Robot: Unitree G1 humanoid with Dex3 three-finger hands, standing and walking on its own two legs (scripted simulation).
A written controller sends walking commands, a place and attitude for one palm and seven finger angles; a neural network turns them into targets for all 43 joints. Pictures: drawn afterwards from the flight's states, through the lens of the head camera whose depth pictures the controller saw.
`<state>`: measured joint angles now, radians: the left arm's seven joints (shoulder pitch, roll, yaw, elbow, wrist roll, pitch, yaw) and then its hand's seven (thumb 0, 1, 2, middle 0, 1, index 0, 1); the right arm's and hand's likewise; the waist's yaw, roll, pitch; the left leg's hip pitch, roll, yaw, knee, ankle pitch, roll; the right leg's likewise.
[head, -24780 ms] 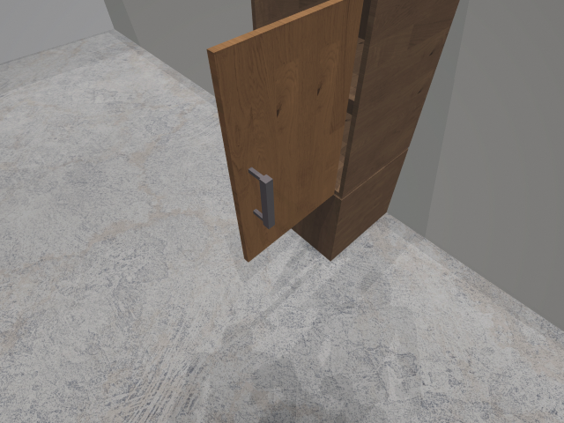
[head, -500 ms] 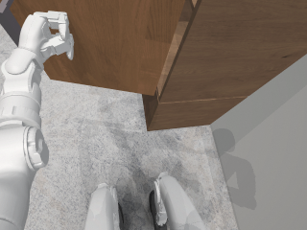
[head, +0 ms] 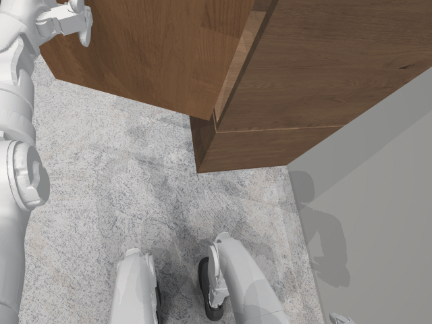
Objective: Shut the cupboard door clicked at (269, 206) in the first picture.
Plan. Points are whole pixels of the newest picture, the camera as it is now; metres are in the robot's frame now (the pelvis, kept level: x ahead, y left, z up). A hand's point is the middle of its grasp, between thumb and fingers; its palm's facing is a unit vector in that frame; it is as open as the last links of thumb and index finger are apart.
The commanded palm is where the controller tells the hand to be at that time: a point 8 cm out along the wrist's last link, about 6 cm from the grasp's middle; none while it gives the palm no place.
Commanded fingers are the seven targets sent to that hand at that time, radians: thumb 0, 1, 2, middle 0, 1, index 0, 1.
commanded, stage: push the door shut along its arc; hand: left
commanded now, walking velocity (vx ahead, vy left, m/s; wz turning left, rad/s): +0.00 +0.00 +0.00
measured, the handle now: out of the picture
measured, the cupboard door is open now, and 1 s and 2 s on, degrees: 70 60 60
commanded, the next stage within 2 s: pull the fist back off the door in 0.06 s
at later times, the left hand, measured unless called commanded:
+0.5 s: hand (109, 3) +0.62 +0.11 +0.08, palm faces +0.06 -1.00 -0.05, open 3.0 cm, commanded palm +0.58 +0.12 +0.08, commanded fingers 0.00 0.90 0.90 -1.30 -1.50 -1.30 -1.50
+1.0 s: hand (111, 48) +0.54 +0.10 +0.08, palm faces +0.05 -1.00 -0.03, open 3.1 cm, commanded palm +0.51 +0.14 +0.08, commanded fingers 0.00 0.90 0.90 -1.30 -1.50 -1.30 -1.50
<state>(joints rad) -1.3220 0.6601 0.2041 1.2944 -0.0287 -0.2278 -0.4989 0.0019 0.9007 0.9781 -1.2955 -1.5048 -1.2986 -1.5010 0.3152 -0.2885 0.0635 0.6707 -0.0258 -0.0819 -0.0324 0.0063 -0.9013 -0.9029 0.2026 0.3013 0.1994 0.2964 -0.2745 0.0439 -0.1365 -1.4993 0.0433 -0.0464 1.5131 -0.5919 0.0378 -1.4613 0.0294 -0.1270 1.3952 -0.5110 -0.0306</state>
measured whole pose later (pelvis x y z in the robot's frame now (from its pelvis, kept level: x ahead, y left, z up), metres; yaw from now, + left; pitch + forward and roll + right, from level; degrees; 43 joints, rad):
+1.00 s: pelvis +0.04 -0.01 +0.05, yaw +2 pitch +29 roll -2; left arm -0.87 0.25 0.24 1.09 0.00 -0.54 0.06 0.01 0.90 0.90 -1.30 -1.50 -1.30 -1.50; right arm 0.30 -0.27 -0.02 0.61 -0.06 0.05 0.08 0.01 -0.91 -0.90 0.20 0.30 0.20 0.30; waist -0.17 0.04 -0.16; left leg -1.23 0.03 0.00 1.31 -0.59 0.02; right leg -1.23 0.02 -0.07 1.26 -0.53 -0.03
